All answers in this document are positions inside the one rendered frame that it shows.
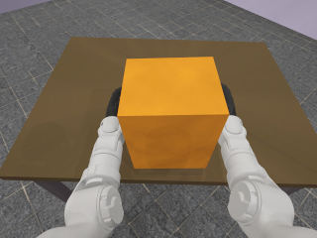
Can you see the table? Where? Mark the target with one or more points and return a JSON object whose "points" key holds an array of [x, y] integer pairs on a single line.
{"points": [[58, 137]]}

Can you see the left robot hand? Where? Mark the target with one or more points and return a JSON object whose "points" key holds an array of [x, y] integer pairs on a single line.
{"points": [[113, 106]]}

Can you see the robot right upper arm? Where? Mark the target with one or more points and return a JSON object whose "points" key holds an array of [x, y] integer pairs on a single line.
{"points": [[263, 211]]}

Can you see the robot right forearm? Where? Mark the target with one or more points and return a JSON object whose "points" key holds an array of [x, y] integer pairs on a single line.
{"points": [[238, 156]]}

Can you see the robot left upper arm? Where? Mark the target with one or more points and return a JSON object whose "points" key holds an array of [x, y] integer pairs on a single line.
{"points": [[90, 213]]}

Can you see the right robot hand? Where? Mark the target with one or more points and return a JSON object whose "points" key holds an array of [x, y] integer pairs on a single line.
{"points": [[229, 100]]}

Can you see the robot left forearm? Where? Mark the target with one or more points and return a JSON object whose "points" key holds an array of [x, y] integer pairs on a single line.
{"points": [[106, 157]]}

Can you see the carton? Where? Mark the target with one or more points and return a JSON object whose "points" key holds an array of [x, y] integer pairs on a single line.
{"points": [[172, 112]]}

